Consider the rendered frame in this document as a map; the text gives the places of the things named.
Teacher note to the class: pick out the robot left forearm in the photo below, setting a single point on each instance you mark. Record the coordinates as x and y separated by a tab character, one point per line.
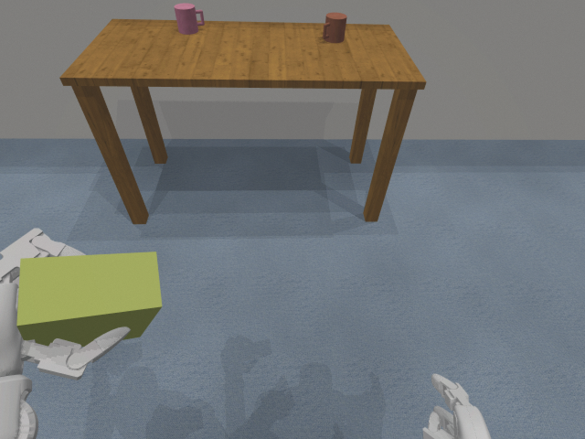
18	420

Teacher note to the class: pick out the right robot hand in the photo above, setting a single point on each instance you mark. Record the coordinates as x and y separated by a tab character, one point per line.
466	422

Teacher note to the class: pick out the left robot hand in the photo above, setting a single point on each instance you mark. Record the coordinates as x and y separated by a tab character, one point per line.
61	358

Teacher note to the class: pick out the table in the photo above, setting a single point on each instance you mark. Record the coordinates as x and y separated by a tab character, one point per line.
142	53

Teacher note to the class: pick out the sponge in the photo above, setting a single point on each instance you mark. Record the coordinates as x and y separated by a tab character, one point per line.
79	298

